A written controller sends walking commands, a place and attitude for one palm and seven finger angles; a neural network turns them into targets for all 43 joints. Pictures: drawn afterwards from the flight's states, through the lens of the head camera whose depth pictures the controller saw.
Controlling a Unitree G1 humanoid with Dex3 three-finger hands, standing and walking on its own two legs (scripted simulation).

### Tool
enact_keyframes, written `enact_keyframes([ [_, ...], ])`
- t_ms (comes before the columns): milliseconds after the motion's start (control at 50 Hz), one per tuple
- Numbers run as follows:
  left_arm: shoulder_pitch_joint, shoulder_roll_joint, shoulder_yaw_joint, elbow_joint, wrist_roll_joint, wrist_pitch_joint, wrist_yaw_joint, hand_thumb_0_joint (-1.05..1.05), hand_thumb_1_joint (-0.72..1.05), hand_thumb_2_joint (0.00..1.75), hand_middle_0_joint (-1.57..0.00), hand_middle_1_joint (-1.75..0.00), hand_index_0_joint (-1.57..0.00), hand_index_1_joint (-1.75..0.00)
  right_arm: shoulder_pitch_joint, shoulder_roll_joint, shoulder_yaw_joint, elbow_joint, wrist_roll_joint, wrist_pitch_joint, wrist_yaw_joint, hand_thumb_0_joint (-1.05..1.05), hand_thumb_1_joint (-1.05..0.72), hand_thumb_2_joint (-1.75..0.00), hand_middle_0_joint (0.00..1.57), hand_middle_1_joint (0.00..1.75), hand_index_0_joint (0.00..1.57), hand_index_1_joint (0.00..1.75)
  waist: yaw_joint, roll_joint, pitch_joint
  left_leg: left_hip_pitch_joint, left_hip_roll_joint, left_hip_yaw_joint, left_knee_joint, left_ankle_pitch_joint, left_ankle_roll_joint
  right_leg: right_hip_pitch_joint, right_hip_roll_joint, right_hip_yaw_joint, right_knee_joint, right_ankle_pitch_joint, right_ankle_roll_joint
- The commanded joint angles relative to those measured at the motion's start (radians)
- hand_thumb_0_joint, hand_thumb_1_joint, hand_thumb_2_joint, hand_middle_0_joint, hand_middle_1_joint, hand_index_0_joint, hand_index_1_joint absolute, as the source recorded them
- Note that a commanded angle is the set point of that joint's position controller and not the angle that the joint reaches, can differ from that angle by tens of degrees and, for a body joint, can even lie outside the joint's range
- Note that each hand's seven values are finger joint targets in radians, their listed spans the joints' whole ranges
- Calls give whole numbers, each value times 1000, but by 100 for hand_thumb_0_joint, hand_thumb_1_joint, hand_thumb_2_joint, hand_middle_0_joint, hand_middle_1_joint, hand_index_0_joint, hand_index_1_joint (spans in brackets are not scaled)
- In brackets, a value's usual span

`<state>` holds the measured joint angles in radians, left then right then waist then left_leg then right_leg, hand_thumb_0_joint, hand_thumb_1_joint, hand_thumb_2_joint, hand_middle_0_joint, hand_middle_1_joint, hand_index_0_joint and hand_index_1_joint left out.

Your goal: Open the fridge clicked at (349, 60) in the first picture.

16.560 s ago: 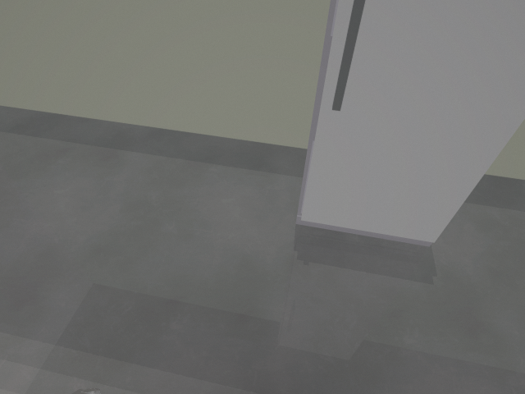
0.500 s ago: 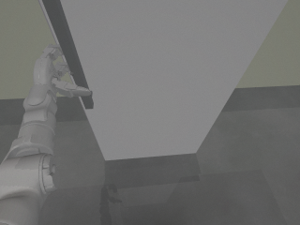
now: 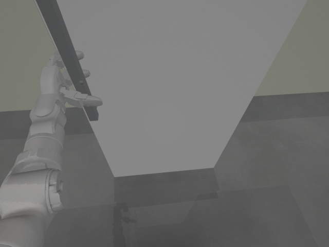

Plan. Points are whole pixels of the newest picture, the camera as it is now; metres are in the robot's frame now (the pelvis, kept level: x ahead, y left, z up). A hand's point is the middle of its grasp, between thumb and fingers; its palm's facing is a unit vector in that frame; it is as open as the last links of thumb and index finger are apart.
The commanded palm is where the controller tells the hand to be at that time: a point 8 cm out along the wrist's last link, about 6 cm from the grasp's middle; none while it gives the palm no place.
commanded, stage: slide the fingers in behind the handle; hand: left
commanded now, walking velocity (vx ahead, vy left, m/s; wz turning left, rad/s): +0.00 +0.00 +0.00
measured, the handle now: (75, 62) +0.52 +0.20 +0.16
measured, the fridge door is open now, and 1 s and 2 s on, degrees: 0 0 0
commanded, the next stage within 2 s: grip the handle and tug to test in 0.68 s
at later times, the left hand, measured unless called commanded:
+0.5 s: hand (85, 81) +0.48 +0.18 +0.13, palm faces +0.07 -1.00 +0.01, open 13.8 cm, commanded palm +0.45 +0.23 +0.14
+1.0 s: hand (85, 82) +0.47 +0.18 +0.14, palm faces +0.08 -1.00 +0.00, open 12.8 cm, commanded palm +0.44 +0.22 +0.14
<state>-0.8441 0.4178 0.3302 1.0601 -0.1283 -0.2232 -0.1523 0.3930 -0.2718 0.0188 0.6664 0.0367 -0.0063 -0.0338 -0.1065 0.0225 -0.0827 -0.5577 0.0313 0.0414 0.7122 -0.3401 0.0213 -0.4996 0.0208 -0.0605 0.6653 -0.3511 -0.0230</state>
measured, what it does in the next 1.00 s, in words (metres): stands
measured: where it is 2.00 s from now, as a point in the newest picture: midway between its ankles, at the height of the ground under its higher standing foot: outside the picture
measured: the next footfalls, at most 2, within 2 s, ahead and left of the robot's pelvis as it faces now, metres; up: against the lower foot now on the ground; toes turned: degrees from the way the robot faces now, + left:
none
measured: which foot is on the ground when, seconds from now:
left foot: down 0.00-1.00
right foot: down 0.00-1.00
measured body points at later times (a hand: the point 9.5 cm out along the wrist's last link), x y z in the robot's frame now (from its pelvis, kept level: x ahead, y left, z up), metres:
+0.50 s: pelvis +0.00 +0.00 +0.00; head +0.06 +0.01 +0.45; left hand +0.47 +0.23 +0.14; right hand +0.03 -0.26 -0.12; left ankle +0.00 +0.10 -0.72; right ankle -0.02 -0.11 -0.72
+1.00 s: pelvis +0.00 +0.01 +0.00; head +0.05 +0.01 +0.45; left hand +0.46 +0.23 +0.14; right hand +0.04 -0.26 -0.12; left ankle +0.00 +0.10 -0.72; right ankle -0.02 -0.11 -0.72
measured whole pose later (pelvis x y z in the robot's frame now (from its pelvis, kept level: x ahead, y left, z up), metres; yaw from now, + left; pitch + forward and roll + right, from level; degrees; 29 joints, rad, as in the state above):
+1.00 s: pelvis +0.00 +0.01 +0.00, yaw +0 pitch +10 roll -1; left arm -0.83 0.37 0.30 1.04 -0.12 -0.23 -0.11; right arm 0.39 -0.26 0.02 0.67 0.03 -0.01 -0.03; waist -0.10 0.03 -0.09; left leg -0.55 0.03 0.05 0.71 -0.34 0.03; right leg -0.49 0.02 -0.05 0.66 -0.35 -0.02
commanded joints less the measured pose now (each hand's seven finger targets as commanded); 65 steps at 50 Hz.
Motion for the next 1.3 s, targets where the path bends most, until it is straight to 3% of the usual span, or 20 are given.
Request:
enact_keyframes([
  [0,-501,209,10,-238,-19,-67,-3,0,-50,30,-30,-120,-30,-120,66,-153,-54,-84,-2,-29,-9,0,-90,-90,20,30,20,30,-8,38,-334,266,-22,-58,-53,288,21,66,21,42,-76,352,6],
  [40,-498,248,44,-259,-18,-76,5,0,-50,30,-30,-120,-30,-120,70,-154,-55,-84,-3,-28,-10,0,-90,-90,20,30,20,30,3,42,-378,274,-23,-59,-51,322,21,99,20,42,-66,385,5],
  [60,-488,203,11,-251,-18,-73,4,0,-50,30,-30,-120,-30,-120,63,-148,-52,-88,-3,-29,-8,0,-90,-90,20,30,20,30,0,57,-363,279,-25,-57,-50,321,20,85,21,41,-66,382,4],
  [120,-499,210,15,-207,-10,-68,15,0,-50,30,-30,-120,-30,-120,72,-151,-52,-79,-4,-28,-11,0,-90,-90,20,30,20,30,-15,-2,-303,235,-24,-56,-54,274,26,72,20,40,-78,347,8],
  [240,-531,242,32,-230,2,-88,29,0,-50,30,-30,-120,-30,-120,74,-151,-52,-78,-7,-33,-9,0,-90,-90,20,30,20,30,-9,31,-371,262,-24,-60,-50,299,22,85,19,46,-67,364,8],
  [260,-523,197,0,-211,2,-83,25,0,-50,30,-30,-120,-30,-120,69,-146,-51,-80,-6,-34,-8,0,-90,-90,20,30,20,30,-13,37,-353,259,-25,-55,-50,292,21,75,20,45,-69,363,8],
  [320,-530,250,40,-193,-1,-84,23,0,-50,30,-30,-120,-30,-120,79,-155,-51,-74,-7,-32,-12,0,-90,-90,20,30,20,30,-13,7,-341,234,-26,-56,-50,282,25,92,19,46,-71,362,8],
  [340,-535,235,26,-208,0,-86,20,0,-50,30,-30,-120,-30,-120,74,-152,-51,-78,-5,-32,-12,0,-90,-90,20,30,20,30,-12,35,-359,251,-26,-57,-52,291,22,84,19,46,-68,366,8],
  [380,-522,206,9,-196,-6,-79,16,0,-50,30,-30,-120,-30,-120,71,-148,-50,-79,-4,-33,-12,0,-90,-90,20,30,20,30,-18,18,-348,254,-24,-55,-50,288,23,75,20,44,-72,364,10],
  [420,-515,243,40,-160,-9,-76,18,0,-50,30,-30,-120,-30,-120,81,-154,-49,-74,-6,-30,-14,0,-90,-90,20,30,20,30,-15,-8,-315,219,-25,-54,-52,272,25,84,19,43,-76,354,9],
  [460,-524,252,44,-193,-4,-80,16,0,-50,30,-30,-120,-30,-120,76,-153,-51,-81,-6,-30,-13,0,-90,-90,20,30,20,30,-7,21,-359,239,-27,-55,-52,288,23,94,19,47,-69,371,9],
  [520,-524,222,18,-165,-4,-73,15,0,-50,30,-30,-120,-30,-120,77,-151,-48,-79,-5,-27,-14,0,-90,-90,20,30,20,30,-22,22,-309,232,-25,-57,-50,274,24,58,20,41,-74,342,8],
  [580,-525,216,21,-211,-6,-82,19,0,-50,30,-30,-120,-30,-120,77,-151,-53,-83,-7,-31,-11,0,-90,-90,20,30,20,30,-11,55,-373,283,-20,-65,-49,313,17,56,22,37,-63,352,5],
  [760,-476,191,15,-251,-6,-89,34,0,-50,30,-30,-120,-30,-120,71,-148,-58,-82,-7,-31,-3,0,-90,-90,20,30,20,30,6,51,-379,307,-17,-68,-47,355,12,64,28,30,-58,372,1],
  [800,-480,181,1,-233,-3,-80,33,0,-41,34,-31,-121,-31,-121,68,-150,-56,-79,-5,-29,-3,0,-90,-90,20,30,20,30,-2,38,-331,286,-15,-69,-57,324,12,47,28,26,-64,345,1],
  [920,-479,177,2,-263,-5,-81,40,0,-13,46,-34,-125,-34,-125,65,-150,-58,-81,-6,-32,-4,0,-90,-90,20,30,20,30,3,44,-348,302,-17,-70,-53,339,12,59,26,27,-64,350,-2],
  [1020,-490,126,-38,-241,-6,-76,44,0,11,56,-36,-129,-36,-129,61,-147,-56,-76,-5,-34,-5,0,-90,-90,20,30,20,30,-12,27,-318,306,-14,-75,-57,328,11,32,26,23,-69,332,0],
  [1120,-525,171,-6,-223,5,-81,57,0,34,66,-39,-132,-39,-132,66,-150,-57,-68,-8,-37,-8,0,-90,-90,20,30,20,30,-11,15,-333,288,-19,-74,-55,301,14,44,22,29,-69,323,1],
  [1200,-522,143,-29,-233,3,-92,48,0,53,74,-41,-135,-41,-135,57,-144,-56,-70,-7,-40,-5,0,-90,-90,20,30,20,30,-7,52,-356,310,-19,-73,-55,313,10,41,23,30,-65,336,0],
  [1280,-529,138,-35,-215,-3,-93,44,0,71,82,-43,-137,-43,-137,60,-148,-55,-65,-7,-41,-4,0,-90,-90,20,30,20,30,-16,23,-329,296,-18,-77,-54,303,12,30,25,28,-68,329,1],
])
